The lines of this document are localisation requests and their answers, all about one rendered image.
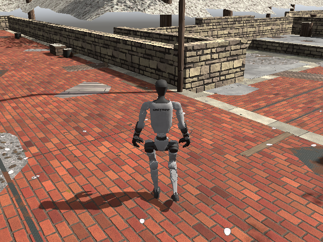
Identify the right robot forearm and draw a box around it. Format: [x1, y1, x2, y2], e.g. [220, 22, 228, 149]
[181, 122, 190, 140]

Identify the robot left shin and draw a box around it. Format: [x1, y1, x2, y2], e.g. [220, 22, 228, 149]
[149, 161, 158, 192]

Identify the humanoid robot head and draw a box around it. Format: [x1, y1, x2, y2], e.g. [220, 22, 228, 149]
[153, 79, 170, 103]

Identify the robot right hand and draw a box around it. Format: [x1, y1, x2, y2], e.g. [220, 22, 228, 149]
[179, 138, 191, 148]

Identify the robot left hand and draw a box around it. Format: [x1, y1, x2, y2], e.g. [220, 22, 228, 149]
[132, 137, 144, 148]

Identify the right robot upper arm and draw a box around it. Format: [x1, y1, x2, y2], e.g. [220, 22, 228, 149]
[172, 101, 186, 129]

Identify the left robot upper arm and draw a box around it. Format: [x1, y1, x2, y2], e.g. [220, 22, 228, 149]
[137, 101, 151, 129]

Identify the left robot forearm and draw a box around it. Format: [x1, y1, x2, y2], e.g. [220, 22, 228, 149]
[133, 122, 142, 139]

